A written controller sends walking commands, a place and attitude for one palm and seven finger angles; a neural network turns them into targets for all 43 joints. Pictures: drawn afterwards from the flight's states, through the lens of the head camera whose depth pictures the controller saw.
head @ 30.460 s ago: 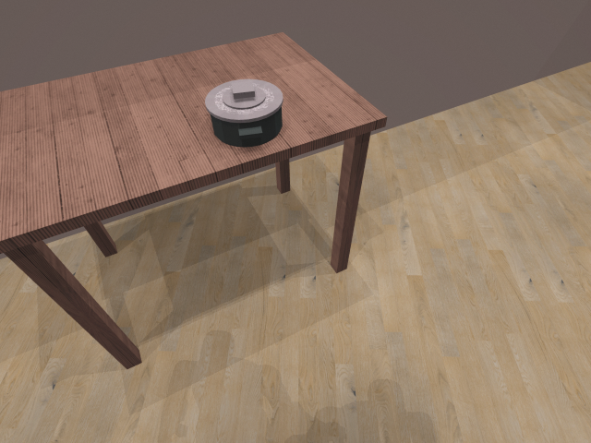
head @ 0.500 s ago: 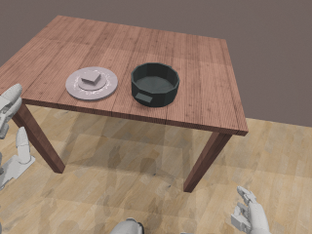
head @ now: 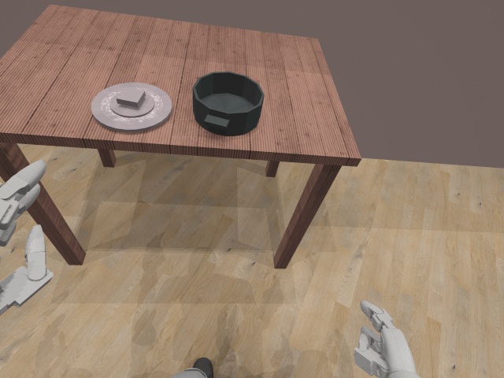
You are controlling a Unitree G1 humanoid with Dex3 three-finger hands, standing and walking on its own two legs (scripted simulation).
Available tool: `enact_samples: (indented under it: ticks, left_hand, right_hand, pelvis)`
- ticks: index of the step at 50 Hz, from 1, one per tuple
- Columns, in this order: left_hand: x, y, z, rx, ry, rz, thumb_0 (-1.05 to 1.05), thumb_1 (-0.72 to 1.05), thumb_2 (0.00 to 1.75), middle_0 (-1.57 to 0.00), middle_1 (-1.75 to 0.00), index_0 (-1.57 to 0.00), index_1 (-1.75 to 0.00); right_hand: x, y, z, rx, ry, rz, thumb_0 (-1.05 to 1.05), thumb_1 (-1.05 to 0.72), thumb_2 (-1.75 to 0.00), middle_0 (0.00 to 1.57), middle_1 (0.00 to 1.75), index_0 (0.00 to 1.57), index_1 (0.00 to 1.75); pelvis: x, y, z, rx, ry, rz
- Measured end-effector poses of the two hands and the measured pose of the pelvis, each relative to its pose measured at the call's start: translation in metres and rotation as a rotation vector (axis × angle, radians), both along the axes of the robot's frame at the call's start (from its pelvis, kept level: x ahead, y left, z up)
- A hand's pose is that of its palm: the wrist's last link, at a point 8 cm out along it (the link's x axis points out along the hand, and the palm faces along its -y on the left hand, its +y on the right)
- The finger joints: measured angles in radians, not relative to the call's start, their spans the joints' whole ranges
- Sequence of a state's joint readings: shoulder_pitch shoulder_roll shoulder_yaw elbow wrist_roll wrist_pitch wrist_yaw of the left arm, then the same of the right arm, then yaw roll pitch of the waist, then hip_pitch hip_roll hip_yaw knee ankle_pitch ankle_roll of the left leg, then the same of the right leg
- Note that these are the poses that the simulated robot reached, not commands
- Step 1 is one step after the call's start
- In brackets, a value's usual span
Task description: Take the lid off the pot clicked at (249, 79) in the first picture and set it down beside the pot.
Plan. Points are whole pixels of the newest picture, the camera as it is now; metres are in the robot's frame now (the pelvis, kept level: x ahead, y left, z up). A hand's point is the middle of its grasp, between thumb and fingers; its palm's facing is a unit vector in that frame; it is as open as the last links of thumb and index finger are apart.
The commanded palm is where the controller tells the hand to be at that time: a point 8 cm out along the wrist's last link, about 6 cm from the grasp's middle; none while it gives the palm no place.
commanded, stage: stop stepping back and stand still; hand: left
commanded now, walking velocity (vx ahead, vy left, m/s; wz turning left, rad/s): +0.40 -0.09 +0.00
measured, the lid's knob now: (131, 97) +0.70 +0.30 +0.00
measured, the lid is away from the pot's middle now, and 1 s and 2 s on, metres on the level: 0.23 0.23 0.23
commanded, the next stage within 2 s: let the arm hang, fingers relaxed in 1.62 s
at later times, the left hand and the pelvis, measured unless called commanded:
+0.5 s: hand out of the picture +0.06 +0.26 +0.16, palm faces +0.33 -0.82 -0.46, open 7.4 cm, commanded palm +0.01 +0.31 +0.18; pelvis -0.11 +0.03 -0.01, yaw +3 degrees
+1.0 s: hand out of the picture -0.03 +0.23 -0.18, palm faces +0.10 -0.98 -0.19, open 7.0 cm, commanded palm none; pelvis -0.09 +0.04 -0.01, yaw +8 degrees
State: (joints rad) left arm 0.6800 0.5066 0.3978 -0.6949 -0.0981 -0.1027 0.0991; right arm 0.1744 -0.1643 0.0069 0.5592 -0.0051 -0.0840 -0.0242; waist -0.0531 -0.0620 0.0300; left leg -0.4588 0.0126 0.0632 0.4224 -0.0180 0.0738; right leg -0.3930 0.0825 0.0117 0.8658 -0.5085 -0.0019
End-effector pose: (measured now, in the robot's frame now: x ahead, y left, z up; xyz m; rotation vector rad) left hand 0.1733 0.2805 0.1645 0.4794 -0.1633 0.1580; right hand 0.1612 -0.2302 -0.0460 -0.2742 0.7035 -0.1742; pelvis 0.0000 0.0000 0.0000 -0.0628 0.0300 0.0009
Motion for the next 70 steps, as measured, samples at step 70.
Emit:
enact_samples:
  ticks: [70]
  left_hand:
    - [-0.227,0.004,-0.297,-0.391,1.466,0.475,0.0,0.91,0.89,-0.2,-0.3,-0.2,-0.3]
  right_hand:
    - [-0.168,0.049,-0.1,0.12,0.664,-0.05,0.01,-0.91,-0.9,0.2,0.3,0.2,0.3]
  pelvis:
    - [-0.054,0.043,0.005,0.058,-0.029,0.116]
